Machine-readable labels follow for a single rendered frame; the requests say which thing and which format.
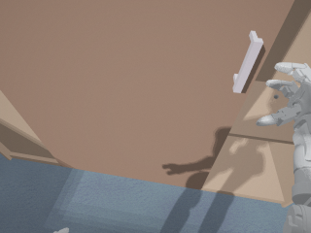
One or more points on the right robot hand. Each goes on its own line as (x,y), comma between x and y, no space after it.
(301,95)

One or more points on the wardrobe door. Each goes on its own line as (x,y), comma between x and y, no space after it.
(140,89)
(15,133)

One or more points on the handle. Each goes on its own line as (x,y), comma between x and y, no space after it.
(248,62)

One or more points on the right robot upper arm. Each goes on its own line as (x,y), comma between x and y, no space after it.
(298,219)

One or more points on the right robot forearm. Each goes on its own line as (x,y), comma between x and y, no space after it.
(301,190)

